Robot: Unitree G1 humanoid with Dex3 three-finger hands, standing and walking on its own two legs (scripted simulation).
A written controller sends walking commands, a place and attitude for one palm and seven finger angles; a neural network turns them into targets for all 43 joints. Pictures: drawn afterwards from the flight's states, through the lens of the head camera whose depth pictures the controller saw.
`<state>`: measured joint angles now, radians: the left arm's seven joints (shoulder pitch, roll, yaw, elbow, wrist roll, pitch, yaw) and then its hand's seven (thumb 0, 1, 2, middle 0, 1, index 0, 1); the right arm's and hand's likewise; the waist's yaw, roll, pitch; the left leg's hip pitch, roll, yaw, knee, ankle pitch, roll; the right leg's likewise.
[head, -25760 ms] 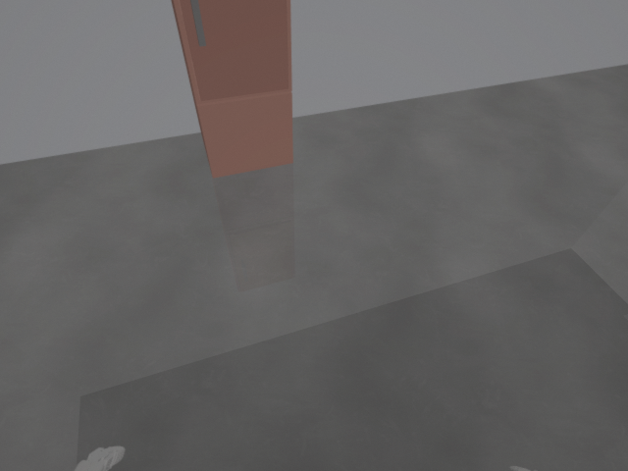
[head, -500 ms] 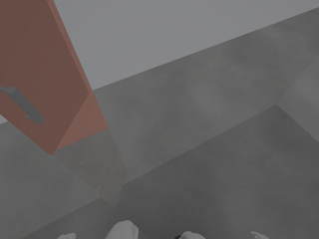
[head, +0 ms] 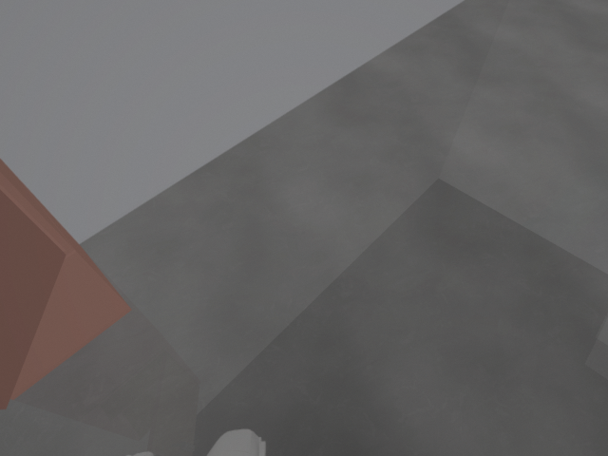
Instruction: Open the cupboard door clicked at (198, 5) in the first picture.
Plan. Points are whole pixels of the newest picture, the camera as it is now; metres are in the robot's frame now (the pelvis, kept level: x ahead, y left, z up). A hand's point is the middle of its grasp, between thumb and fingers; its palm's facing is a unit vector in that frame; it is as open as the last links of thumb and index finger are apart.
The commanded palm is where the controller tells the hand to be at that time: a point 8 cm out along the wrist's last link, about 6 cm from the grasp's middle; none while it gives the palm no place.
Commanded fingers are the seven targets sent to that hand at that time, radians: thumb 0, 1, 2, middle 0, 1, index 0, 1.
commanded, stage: walk to a spot facing it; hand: left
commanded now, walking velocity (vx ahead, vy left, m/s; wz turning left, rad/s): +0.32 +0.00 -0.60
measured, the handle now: out of the picture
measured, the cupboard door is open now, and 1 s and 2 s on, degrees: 47 47 47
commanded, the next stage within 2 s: turn to face it in 1.22 s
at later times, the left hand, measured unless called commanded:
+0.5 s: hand (240, 317) +0.35 +0.15 -0.15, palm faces -0.34 -0.92 -0.20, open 7.4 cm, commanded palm none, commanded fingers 0.00 0.90 0.90 -0.20 -0.30 -0.20 -0.30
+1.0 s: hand (297, 257) +0.50 +0.06 -0.18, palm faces -0.42 -0.89 -0.18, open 7.3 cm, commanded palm none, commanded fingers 0.00 0.90 0.90 -0.20 -0.30 -0.20 -0.30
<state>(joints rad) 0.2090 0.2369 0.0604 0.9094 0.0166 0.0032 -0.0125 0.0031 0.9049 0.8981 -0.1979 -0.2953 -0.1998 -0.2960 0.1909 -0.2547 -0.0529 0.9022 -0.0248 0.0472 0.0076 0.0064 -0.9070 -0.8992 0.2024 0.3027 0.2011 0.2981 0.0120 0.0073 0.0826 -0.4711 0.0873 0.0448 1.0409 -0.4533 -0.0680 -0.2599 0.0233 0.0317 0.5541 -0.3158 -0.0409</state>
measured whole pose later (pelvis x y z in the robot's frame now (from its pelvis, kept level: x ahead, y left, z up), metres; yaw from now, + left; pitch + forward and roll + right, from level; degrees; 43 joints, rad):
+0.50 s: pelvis +0.16 -0.01 +0.00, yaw -18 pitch +2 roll -1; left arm 0.10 0.26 0.07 0.91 0.03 0.01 -0.07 0.01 0.91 0.90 -0.19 -0.29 -0.19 -0.30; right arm 0.38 -0.21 -0.02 0.98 -0.05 -0.04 0.00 0.00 -0.90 -0.90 0.20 0.30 0.20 0.30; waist -0.03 0.00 0.09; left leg -0.07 0.13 0.19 0.40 -0.34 -0.07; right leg -0.53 -0.07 -0.09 0.76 -0.28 -0.01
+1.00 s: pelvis +0.38 -0.11 +0.00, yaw -27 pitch +1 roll +0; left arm 0.26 0.23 0.07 1.06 0.02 -0.01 -0.03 0.01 0.92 0.90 -0.20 -0.30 -0.20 -0.30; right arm 0.25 -0.14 -0.02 0.95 -0.05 -0.08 0.00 0.00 -0.91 -0.90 0.20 0.30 0.20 0.30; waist -0.01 -0.05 0.02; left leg -0.31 0.10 0.14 0.58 -0.27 -0.01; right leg -0.41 -0.01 -0.03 1.13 -0.42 -0.03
